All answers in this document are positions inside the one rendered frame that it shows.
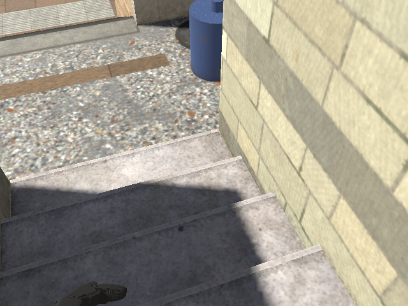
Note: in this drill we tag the left robot hand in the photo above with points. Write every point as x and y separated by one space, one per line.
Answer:
92 294

